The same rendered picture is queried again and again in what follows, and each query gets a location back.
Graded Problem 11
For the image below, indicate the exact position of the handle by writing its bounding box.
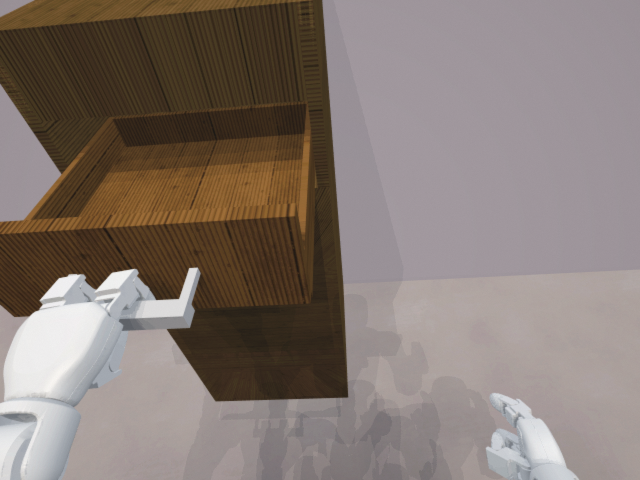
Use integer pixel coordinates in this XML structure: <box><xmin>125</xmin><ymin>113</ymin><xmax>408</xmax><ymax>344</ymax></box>
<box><xmin>68</xmin><ymin>268</ymin><xmax>201</xmax><ymax>331</ymax></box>

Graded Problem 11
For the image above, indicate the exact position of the drawer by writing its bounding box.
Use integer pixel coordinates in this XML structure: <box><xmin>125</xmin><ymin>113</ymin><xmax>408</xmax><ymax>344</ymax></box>
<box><xmin>0</xmin><ymin>101</ymin><xmax>315</xmax><ymax>317</ymax></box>

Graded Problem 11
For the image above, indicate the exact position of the robot left hand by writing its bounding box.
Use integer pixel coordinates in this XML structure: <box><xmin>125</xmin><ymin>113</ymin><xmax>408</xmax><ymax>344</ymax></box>
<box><xmin>3</xmin><ymin>269</ymin><xmax>156</xmax><ymax>407</ymax></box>

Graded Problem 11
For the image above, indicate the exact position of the robot left forearm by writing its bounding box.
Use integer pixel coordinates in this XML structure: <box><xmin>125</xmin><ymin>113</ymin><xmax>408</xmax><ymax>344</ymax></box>
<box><xmin>0</xmin><ymin>397</ymin><xmax>81</xmax><ymax>480</ymax></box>

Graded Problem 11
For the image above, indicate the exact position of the cabinet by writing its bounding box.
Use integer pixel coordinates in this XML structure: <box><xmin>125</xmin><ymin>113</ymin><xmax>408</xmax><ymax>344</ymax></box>
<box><xmin>0</xmin><ymin>0</ymin><xmax>348</xmax><ymax>401</ymax></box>

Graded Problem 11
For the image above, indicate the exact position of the robot right hand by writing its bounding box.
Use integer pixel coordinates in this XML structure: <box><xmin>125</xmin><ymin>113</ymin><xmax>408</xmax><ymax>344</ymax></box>
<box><xmin>486</xmin><ymin>393</ymin><xmax>567</xmax><ymax>480</ymax></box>

